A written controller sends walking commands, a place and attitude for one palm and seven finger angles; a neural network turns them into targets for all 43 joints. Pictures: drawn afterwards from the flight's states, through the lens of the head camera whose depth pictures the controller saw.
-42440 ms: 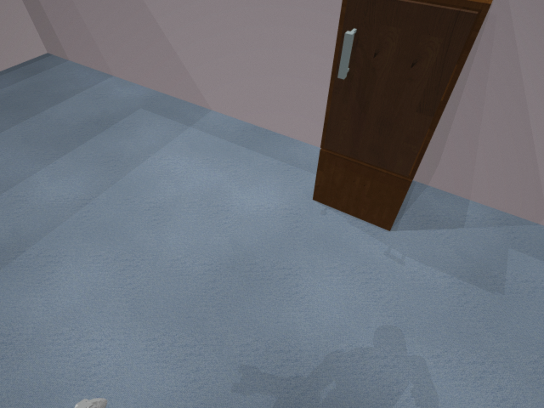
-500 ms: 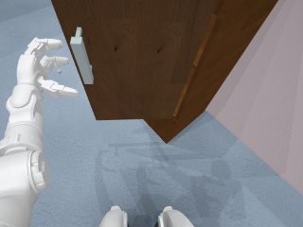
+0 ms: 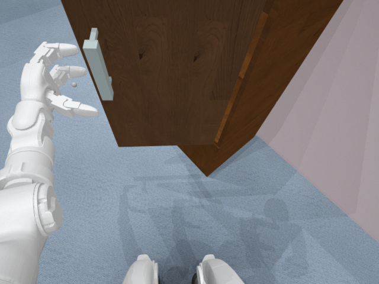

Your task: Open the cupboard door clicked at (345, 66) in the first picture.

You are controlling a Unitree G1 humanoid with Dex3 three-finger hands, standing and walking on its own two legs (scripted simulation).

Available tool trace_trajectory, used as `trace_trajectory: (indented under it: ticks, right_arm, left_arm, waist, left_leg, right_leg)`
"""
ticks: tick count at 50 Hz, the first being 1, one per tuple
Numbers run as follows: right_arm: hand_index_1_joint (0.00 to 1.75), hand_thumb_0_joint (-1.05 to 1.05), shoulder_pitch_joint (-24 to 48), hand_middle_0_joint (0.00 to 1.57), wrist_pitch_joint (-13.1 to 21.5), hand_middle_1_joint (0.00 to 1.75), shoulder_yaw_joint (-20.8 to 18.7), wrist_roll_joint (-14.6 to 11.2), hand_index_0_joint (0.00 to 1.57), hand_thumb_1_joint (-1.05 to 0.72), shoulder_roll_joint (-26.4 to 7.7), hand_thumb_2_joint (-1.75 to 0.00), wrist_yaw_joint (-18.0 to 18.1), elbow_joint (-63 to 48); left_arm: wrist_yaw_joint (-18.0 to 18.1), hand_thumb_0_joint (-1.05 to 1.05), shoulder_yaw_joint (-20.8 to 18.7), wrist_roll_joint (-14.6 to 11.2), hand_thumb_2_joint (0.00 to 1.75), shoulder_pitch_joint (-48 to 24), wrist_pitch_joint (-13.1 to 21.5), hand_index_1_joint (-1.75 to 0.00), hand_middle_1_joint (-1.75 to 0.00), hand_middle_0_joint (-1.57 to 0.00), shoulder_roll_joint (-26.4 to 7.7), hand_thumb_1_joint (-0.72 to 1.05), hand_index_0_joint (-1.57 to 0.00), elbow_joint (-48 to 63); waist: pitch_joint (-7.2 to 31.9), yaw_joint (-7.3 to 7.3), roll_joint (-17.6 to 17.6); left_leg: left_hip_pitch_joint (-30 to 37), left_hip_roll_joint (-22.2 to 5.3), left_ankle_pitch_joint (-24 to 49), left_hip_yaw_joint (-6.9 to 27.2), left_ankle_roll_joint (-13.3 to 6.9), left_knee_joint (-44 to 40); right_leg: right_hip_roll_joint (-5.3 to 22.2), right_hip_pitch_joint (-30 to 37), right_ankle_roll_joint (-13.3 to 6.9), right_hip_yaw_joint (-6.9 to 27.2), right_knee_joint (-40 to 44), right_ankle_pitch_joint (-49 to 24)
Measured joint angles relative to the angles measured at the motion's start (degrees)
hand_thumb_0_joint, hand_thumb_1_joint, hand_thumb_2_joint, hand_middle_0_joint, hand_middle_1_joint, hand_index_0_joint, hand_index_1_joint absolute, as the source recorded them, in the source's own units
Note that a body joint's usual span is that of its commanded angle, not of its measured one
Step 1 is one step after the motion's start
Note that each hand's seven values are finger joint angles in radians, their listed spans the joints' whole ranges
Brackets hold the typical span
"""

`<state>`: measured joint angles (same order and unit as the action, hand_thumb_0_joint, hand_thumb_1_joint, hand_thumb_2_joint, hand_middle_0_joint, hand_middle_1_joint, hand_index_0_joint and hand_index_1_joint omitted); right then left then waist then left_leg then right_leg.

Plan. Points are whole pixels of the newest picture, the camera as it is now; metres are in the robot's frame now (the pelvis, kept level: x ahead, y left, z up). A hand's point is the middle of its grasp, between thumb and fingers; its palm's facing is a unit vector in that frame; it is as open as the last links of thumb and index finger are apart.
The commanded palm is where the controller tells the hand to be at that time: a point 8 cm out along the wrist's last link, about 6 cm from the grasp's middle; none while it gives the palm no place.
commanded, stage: slide the fingers in behind the handle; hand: left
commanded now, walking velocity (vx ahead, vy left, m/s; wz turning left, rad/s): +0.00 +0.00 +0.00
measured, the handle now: (101, 66) +0.56 +0.16 +0.08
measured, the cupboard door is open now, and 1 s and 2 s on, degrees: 53 53 53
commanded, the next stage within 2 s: close the thumb around the handle in 1.40 s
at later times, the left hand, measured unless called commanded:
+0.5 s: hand (89, 84) +0.51 +0.18 +0.09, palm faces +0.00 -1.00 +0.01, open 13.9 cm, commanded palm +0.49 +0.22 +0.08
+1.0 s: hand (107, 85) +0.50 +0.14 +0.09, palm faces +0.01 -1.00 +0.00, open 13.9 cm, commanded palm +0.48 +0.18 +0.08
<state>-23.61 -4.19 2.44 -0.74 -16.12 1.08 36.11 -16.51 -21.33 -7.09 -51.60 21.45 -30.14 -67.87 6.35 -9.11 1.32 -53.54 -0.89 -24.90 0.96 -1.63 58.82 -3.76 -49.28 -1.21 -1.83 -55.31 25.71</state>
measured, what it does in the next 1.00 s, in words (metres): stands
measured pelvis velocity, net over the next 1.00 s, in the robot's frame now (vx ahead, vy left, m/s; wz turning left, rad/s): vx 0.00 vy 0.00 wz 0.00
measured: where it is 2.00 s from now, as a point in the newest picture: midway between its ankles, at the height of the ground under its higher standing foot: outside the picture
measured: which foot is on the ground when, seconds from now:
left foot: down 0.00-1.00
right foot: down 0.00-1.00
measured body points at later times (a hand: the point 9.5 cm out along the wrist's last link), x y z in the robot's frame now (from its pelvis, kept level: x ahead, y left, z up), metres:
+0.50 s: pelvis +0.00 +0.00 +0.00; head +0.11 +0.02 +0.44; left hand +0.50 +0.23 +0.09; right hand +0.01 -0.26 -0.11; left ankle +0.03 +0.10 -0.67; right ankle +0.00 -0.11 -0.67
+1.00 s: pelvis +0.00 +0.00 +0.00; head +0.10 +0.01 +0.44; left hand +0.50 +0.19 +0.09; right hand +0.01 -0.26 -0.12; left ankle +0.03 +0.10 -0.67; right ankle +0.00 -0.11 -0.67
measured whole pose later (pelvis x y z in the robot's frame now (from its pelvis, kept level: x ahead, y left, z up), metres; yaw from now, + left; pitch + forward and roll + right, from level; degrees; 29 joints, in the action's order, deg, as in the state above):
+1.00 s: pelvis +0.00 +0.00 +0.00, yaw +0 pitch +19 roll -2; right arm -22.6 -3.8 1.6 0.4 -14.9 -1.1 36.1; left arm -6.2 -17.3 -4.9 -51.0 23.9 -20.6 -65.9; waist 7.3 -9.0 1.8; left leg -52.9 -0.5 -25.4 0.4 -1.6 59.1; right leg -3.3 -49.2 -1.2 -1.3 -56.6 26.6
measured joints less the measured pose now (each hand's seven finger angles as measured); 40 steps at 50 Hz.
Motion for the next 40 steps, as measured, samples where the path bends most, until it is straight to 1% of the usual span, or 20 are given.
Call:
trace_trajectory:
  ticks: [6,10,15,21,24,29,34,37,40]
  right_arm:
    - [0.3,0.0,0.32,0.21,0.36,0.3,-0.04,0.29,0.2,-0.91,0.01,-0.9,-0.23,-0.3]
    - [0.3,0.0,0.28,0.21,0.35,0.3,-0.08,0.38,0.2,-0.91,0.21,-0.9,-0.45,-0.69]
    - [0.3,0.0,0.09,0.21,0.13,0.3,-0.02,0.36,0.2,-0.91,0.59,-0.9,-0.65,-0.77]
    - [0.3,0.0,-0.08,0.21,0.05,0.3,-0.18,0.37,0.2,-0.91,0.86,-0.9,-1.01,-0.24]
    - [0.3,0.0,0.24,0.21,0.18,0.3,-0.21,0.58,0.2,-0.91,0.91,-0.9,-1.14,-0.12]
    - [0.3,0.0,0.82,0.21,0.43,0.3,-0.5,0.93,0.2,-0.91,1.02,-0.9,-1.48,-0.23]
    - [0.3,0.0,0.99,0.21,0.26,0.3,-0.74,1.04,0.2,-0.91,1.03,-0.9,-1.9,-0.2]
    - [0.3,0.0,1.01,0.21,0.03,0.3,-0.65,1.01,0.2,-0.91,1.08,-0.9,-1.99,-0.45]
    - [0.3,0.0,0.87,0.21,0.14,0.3,-0.77,1.03,0.2,-0.91,1.18,-0.9,-2.09,-0.58]
  left_arm:
    - [1.46,-0.01,-0.92,1.05,0.3,-0.55,0.1,-1.2,-1.2,-0.3,0.57,-0.5,-0.3,-0.17]
    - [2.22,-0.01,-1.11,1.38,0.3,-0.38,0.23,-1.2,-1.2,-0.3,0.76,-0.5,-0.3,0.18]
    - [2.6,-0.01,-1.04,1.16,0.3,0.32,0.18,-1.2,-1.2,-0.3,1.34,-0.5,-0.3,0.95]
    - [3.51,-0.01,1.02,0.54,0.3,0.93,0.64,-1.2,-1.2,-0.3,3.44,-0.5,-0.3,1.57]
    - [4.45,-0.01,1.67,0.85,0.3,0.43,0.38,-1.2,-1.2,-0.3,4.38,-0.5,-0.3,1.18]
    - [6.16,-0.01,2.02,1.45,0.3,0.24,1.26,-1.2,-1.2,-0.3,5.73,-0.5,-0.3,1.66]
    - [7.34,-0.01,2.79,1.74,0.3,0.56,1.79,-1.2,-1.2,-0.3,7.33,-0.5,-0.3,2.21]
    - [8.14,-0.01,2.56,1.93,0.3,0.92,1.47,-1.2,-1.2,-0.3,7.79,-0.5,-0.3,2.16]
    - [8.97,-0.01,3.34,2.0,0.3,1.23,1.81,-1.2,-1.2,-0.3,8.3,-0.5,-0.3,2.51]
  waist:
    - [0.12,-0.81,-0.07]
    - [0.08,-1.0,-0.01]
    - [0.21,-0.79,0.06]
    - [0.5,0.0,0.35]
    - [0.56,0.02,0.39]
    - [0.65,-0.1,0.35]
    - [0.9,0.1,0.48]
    - [0.95,0.09,0.47]
    - [0.84,0.2,0.55]
  left_leg:
    - [-0.78,-0.18,-0.2,-0.22,-0.04,0.55]
    - [-0.79,-0.27,-0.36,-0.47,-0.09,0.65]
    - [-0.39,-0.29,-0.49,-0.69,-0.2,0.43]
    - [0.31,0.02,-0.6,-0.61,-0.32,0.11]
    - [0.16,0.22,-0.63,-0.5,-0.38,0.23]
    - [-0.11,0.32,-0.78,-0.6,-0.41,0.56]
    - [0.14,0.37,-0.91,-0.76,-0.4,0.6]
    - [0.52,0.35,-0.87,-0.92,-0.38,0.37]
    - [0.76,0.4,-0.77,-0.86,-0.32,0.24]
  right_leg:
    - [-0.16,-0.9,0.03,0.22,-0.57,0.09]
    - [-0.23,-1.02,0.09,0.47,-0.7,0.16]
    - [-0.25,-0.67,0.2,0.71,-0.47,0.21]
    - [0.04,0.16,0.34,0.63,-0.1,0.4]
    - [0.23,0.07,0.39,0.51,-0.26,0.55]
    - [0.33,-0.28,0.43,0.59,-0.76,0.78]
    - [0.39,-0.16,0.43,0.74,-0.99,0.97]
    - [0.37,0.09,0.4,0.91,-0.95,0.96]
    - [0.42,0.31,0.33,0.85,-0.92,0.95]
